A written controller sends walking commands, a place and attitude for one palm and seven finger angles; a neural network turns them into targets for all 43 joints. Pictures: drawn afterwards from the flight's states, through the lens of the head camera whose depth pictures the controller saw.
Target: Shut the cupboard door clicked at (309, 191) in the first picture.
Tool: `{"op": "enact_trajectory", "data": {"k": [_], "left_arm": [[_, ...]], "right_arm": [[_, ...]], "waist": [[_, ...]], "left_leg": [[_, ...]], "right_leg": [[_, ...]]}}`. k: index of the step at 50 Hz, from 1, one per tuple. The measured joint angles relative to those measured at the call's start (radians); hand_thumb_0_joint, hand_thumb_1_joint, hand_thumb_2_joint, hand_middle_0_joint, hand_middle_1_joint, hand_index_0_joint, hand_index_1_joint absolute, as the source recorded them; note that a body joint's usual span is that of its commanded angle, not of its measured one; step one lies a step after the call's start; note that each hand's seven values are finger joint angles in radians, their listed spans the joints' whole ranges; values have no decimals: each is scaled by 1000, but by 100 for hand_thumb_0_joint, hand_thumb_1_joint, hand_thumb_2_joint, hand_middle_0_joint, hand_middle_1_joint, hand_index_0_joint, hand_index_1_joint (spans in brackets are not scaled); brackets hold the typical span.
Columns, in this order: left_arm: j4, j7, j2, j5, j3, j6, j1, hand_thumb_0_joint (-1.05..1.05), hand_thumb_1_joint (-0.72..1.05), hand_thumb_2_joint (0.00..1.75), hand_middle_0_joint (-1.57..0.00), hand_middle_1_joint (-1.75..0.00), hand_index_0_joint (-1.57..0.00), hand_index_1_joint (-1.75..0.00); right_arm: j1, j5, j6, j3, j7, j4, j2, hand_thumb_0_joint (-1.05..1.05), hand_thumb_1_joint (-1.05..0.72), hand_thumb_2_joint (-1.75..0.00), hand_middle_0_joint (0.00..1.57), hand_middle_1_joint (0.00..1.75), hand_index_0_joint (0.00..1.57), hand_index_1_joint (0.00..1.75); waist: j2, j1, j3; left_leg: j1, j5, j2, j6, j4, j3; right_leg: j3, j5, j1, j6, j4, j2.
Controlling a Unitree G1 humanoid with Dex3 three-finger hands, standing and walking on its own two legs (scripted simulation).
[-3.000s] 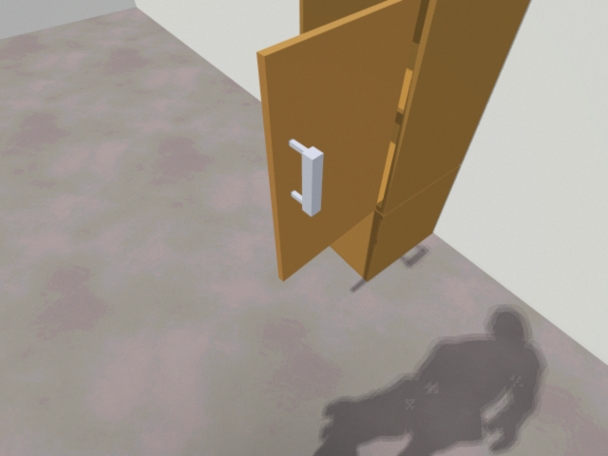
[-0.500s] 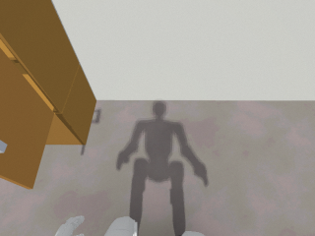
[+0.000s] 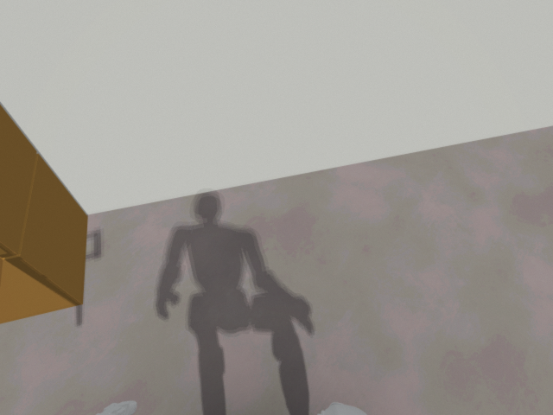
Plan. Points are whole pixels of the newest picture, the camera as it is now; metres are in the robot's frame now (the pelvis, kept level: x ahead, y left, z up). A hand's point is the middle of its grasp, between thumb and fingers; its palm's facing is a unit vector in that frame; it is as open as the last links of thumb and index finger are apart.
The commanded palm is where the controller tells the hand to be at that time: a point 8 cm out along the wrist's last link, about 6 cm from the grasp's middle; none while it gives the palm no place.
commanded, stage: walk around to get in front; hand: left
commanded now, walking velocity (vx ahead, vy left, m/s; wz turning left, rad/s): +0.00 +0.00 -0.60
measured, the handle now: out of the picture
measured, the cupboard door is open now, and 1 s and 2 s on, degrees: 95 95 95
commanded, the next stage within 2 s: none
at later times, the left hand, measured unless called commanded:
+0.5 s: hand (182, 404) +0.15 +0.17 -0.19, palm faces -0.22 -0.96 -0.19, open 7.4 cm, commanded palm none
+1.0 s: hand (252, 361) +0.22 +0.06 -0.16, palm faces -0.54 -0.79 -0.28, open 7.4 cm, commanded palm none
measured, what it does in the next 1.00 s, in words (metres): steps on the spot, turning right: right foot, then left foot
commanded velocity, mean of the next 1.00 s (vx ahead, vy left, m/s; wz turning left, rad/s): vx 0.01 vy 0.00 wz -0.60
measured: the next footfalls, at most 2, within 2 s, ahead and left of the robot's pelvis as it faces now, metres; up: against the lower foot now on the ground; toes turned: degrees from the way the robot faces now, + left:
right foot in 0.08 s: +0.03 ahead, -0.13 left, +0.00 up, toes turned -7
left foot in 0.46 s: +0.11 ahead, +0.09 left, +0.00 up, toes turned -14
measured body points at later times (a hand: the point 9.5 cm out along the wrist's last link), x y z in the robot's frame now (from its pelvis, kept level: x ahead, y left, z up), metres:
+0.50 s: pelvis +0.03 -0.01 -0.01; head +0.08 +0.01 +0.44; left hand +0.16 +0.22 -0.17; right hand +0.07 -0.28 -0.13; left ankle +0.07 +0.10 -0.74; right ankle -0.02 -0.12 -0.72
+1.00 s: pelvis +0.02 -0.06 -0.01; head +0.05 -0.11 +0.44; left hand +0.24 +0.10 -0.13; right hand -0.10 -0.31 -0.16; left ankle +0.08 +0.09 -0.66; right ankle -0.04 -0.13 -0.74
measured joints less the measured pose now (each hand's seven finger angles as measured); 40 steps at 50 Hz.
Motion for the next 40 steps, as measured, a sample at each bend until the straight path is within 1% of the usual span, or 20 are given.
{"op": "enact_trajectory", "data": {"k": [2, 3, 4, 5, 7, 9, 11, 15, 19, 21, 22, 23, 25, 26, 29, 31, 33, 35, 37, 40], "left_arm": [[2, 0, -2, -1, -6, -5, -3, 1, 91, 90, -20, -30, -20, -30], [-1, -1, -1, -1, -10, -11, -3, 1, 91, 90, -20, -30, -20, -30], [-4, 1, 1, 2, -12, -21, -1, 1, 91, 90, -20, -30, -20, -30], [0, 9, -8, 2, -14, -31, -8, 1, 91, 90, -20, -30, -20, -30], [1, 24, -26, -1, -21, -42, -14, 1, 91, 90, -20, -30, -20, -30], [-3, 37, -39, -3, -22, -44, -6, 1, 91, 90, -20, -30, -20, -30], [-2, 45, -44, -3, -24, -43, 4, 1, 91, 90, -20, -30, -20, -30], [6, 47, -49, -1, -27, -40, 25, 1, 91, 90, -20, -30, -20, -30], [13, 45, -49, 3, -25, -34, 39, 1, 91, 90, -20, -30, -21, -30], [16, 45, -44, 3, -19, -29, 43, 1, 91, 90, -20, -30, -21, -30], [17, 45, -41, 1, -17, -25, 45, 1, 90, 90, -20, -30, -21, -30], [16, 45, -39, -2, -15, -20, 49, 1, 90, 90, -20, -30, -21, -30], [21, 40, -24, -8, -8, -7, 33, 1, 91, 90, -20, -30, -21, -30], [18, 36, -17, -6, -5, -3, 28, 1, 91, 90, -20, -30, -20, -30], [12, 21, 0, 1, 7, -4, 14, 1, 91, 90, -20, -30, -20, -30], [4, 13, 7, 2, 12, -4, 8, 1, 91, 90, -20, -30, -20, -30], [-1, 7, 12, 2, 13, -2, 5, 1, 91, 90, -20, -30, -20, -30], [-1, 5, 12, 1, 12, 1, 2, 1, 91, 90, -20, -30, -20, -30], [1, 2, 9, 1, 8, 4, -4, 1, 91, 90, -20, -30, -20, -30], [2, 0, 1, 0, -2, 0, -15, 1, 91, 90, -20, -30, -20, -30]], "right_arm": [[6, 2, 2, -8, 5, 2, -13, 0, -90, -89, 20, 30, 20, 30], [13, 5, 5, -12, 8, 2, -21, 0, -90, -89, 20, 30, 20, 30], [19, 10, 10, -17, 10, 4, -28, 0, -90, -89, 20, 30, 20, 30], [10, 14, 21, -23, 9, 13, -41, 0, -90, -89, 20, 30, 20, 30], [-10, 19, 45, -32, 1, 28, -62, 0, -91, -89, 20, 30, 20, 30], [-30, 21, 56, -36, -2, 37, -69, 0, -91, -89, 20, 30, 20, 30], [-51, 22, 57, -37, 0, 34, -67, 1, -91, -89, 20, 30, 20, 30], [-84, 23, 48, -36, 4, 14, -51, 1, -91, -89, 20, 30, 19, 30], [-111, 28, 37, -31, 3, -2, -31, 0, -91, -89, 20, 30, 19, 30], [-116, 31, 29, -25, 1, -9, -19, 0, -91, -89, 20, 30, 20, 30], [-115, 32, 21, -21, 0, -13, -14, 0, -91, -89, 20, 30, 20, 30], [-108, 30, 11, -16, 0, -20, -14, 0, -91, -89, 20, 30, 20, 30], [-100, 19, -3, -6, -4, -21, 0, 0, -91, -89, 20, 30, 20, 30], [-94, 13, -4, 1, -4, -23, 6, 0, -91, -89, 20, 30, 20, 30], [-64, 3, -4, 15, -8, -25, 18, 0, -91, -89, 20, 30, 20, 30], [-46, 2, -2, 18, -9, -22, 20, 0, -91, -89, 20, 30, 20, 30], [-31, 3, -2, 17, -9, -16, 19, 0, -90, -89, 20, 30, 20, 30], [-17, 4, -2, 12, -7, -10, 15, 0, -90, -89, 20, 30, 20, 30], [-5, 2, -1, 5, -4, -5, 6, 0, -90, -89, 20, 30, 20, 30], [12, 1, 2, -7, 4, 5, -13, 0, -90, -89, 20, 30, 20, 30]], "waist": [[12, -9, 3], [16, -11, 1], [14, -12, -5], [29, -12, 3], [43, -16, 19], [38, -12, 23], [21, -8, 23], [-7, -1, 13], [-24, 10, 0], [-35, 14, -8], [-40, 14, -14], [-36, 11, -26], [-53, 13, -23], [-57, 17, -19], [-55, 20, -13], [-49, 22, -11], [-42, 22, -10], [-34, 16, -10], [-22, 7, -7], [1, -11, -1]], "left_leg": [[-7, -27, 18, -15, 42, 23], [-17, -48, 27, -25, 78, 32], [-39, -72, 33, -30, 132, 39], [-72, -150, 34, -34, 220, 8], [-145, -239, 0, -37, 412, -70], [-203, -224, -29, -44, 537, -104], [-237, -186, -48, -52, 572, -119], [-240, -139, -74, -61, 482, -141], [-195, -134, -99, -56, 339, -152], [-152, -104, -113, -49, 234, -151], [-120, -62, -118, -46, 156, -148], [-88, -23, -111, -30, 73, -150], [-89, -9, -109, 18, 81, -132], [-82, -11, -101, 32, 80, -119], [-44, 6, -71, 38, 29, -92], [-22, 21, -54, 33, -7, -72], [-7, 28, -39, 27, -29, -46], [4, 25, -25, 20, -36, -20], [9, 15, -11, 12, -27, 5], [6, -15, 15, -7, 16, 39]], "right_leg": [[-18, 43, 58, -12, -124, 3], [-25, 105, 96, -22, -205, 4], [-16, 148, 117, -50, -257, 5], [-10, 136, 107, -68, -236, 17], [2, 107, 105, -82, -216, 27], [24, 116, 118, -84, -245, 34], [51, 142, 130, -83, -283, 39], [101, 172, 144, -87, -330, 56], [143, 174, 145, -80, -331, 78], [162, 165, 136, -71, -313, 87], [171, 155, 128, -66, -295, 93], [176, 142, 113, -59, -270, 106], [163, -1, 54, -45, -114, 106], [142, -45, 19, -37, -10, 103], [84, -48, -59, -12, 221, 76], [61, -14, -83, 1, 283, 48], [49, 11, -89, 10, 283, 23], [36, 20, -77, 14, 232, 2], [19, 12, -46, 12, 138, -13], [-10, 6, 23, -2, -36, -13]]}}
